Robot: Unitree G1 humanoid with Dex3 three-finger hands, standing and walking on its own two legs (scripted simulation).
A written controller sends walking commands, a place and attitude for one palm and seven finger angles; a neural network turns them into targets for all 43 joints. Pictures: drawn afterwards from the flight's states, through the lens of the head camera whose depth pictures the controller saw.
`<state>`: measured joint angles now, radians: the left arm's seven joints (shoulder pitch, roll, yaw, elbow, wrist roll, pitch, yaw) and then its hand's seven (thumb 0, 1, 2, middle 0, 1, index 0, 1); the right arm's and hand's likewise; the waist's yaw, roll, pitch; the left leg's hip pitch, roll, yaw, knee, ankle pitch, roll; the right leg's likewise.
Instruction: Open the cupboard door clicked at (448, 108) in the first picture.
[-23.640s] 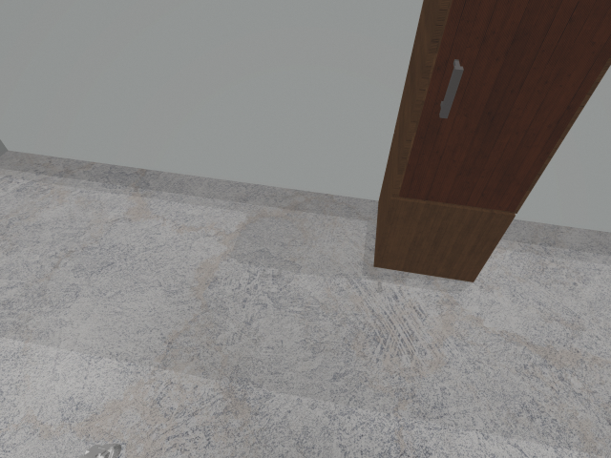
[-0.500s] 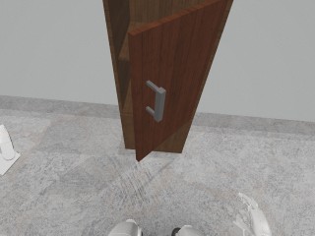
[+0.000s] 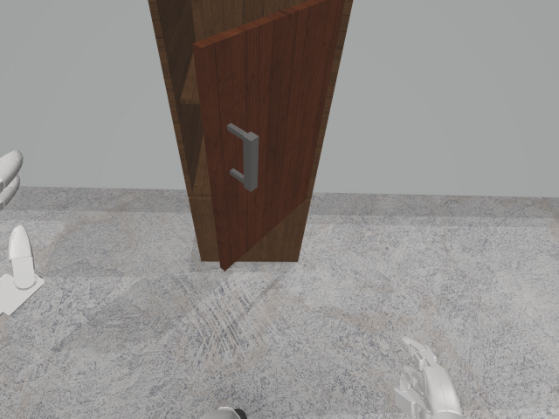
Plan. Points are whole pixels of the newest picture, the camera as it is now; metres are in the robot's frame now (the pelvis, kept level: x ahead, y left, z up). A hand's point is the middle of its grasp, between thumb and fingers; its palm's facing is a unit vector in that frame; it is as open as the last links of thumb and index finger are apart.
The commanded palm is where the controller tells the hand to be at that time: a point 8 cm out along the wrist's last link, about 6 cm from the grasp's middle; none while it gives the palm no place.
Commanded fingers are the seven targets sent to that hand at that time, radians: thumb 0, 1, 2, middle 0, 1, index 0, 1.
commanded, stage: stop stepping back and stand still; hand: left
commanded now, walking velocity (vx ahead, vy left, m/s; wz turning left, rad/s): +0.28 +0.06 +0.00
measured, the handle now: (242, 158) +0.53 +0.11 +0.06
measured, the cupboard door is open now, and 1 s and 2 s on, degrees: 47 47 47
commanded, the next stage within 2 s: let the arm hang, fingers relaxed in 0.72 s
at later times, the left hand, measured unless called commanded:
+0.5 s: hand out of the picture +0.13 +0.26 +0.18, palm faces +0.44 -0.78 -0.44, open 7.4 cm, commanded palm +0.06 +0.30 +0.19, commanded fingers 0.00 0.90 0.90 -0.20 -0.30 -0.20 -0.30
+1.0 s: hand out of the picture +0.09 +0.25 -0.08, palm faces +0.08 -0.92 -0.37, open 7.4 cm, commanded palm none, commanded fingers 0.00 0.90 0.90 -0.20 -0.30 -0.20 -0.30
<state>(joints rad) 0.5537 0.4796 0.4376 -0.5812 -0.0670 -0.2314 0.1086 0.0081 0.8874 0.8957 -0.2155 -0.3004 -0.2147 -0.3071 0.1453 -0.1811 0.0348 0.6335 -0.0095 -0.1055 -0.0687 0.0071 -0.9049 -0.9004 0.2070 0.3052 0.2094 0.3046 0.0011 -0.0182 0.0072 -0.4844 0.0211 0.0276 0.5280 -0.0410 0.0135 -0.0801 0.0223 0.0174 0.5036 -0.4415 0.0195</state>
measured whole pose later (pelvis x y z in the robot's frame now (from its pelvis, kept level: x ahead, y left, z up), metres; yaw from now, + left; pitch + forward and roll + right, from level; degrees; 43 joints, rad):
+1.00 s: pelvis -0.08 +0.00 +0.00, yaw +4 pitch -2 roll -2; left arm 0.22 0.32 0.06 0.53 0.04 0.03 0.00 0.00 0.90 0.90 -0.20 -0.30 -0.20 -0.30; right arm 0.15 -0.31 -0.01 0.88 -0.03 -0.02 0.01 0.00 -0.91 -0.90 0.20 0.30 0.21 0.30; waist -0.02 0.06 -0.01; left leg -0.43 -0.02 -0.05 0.62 -0.16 0.02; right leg -0.20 0.02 -0.04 0.61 -0.38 0.00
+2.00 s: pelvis -0.03 -0.03 +0.02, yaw +3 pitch -2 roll +0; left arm 0.15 0.23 0.02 1.08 0.01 -0.01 0.02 0.00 0.91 0.90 -0.20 -0.30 -0.20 -0.30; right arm 0.14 -0.26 -0.01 1.12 -0.03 0.01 -0.03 0.00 -0.91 -0.90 0.20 0.30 0.20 0.30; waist -0.01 0.00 0.06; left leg -0.23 -0.01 -0.05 0.41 -0.14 -0.02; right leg 0.00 0.03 -0.03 0.37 -0.33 -0.04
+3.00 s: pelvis -0.04 -0.03 +0.00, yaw -7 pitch +0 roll +2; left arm 0.24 0.21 0.07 1.02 0.01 0.07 0.00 0.00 0.91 0.90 -0.20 -0.30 -0.20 -0.30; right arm 0.19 -0.20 -0.05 1.02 -0.03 0.03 -0.04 0.00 -0.91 -0.90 0.20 0.30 0.20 0.30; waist 0.02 0.00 0.10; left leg -0.32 0.07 0.12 0.56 -0.23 -0.02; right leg -0.25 0.04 0.04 0.74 -0.49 -0.03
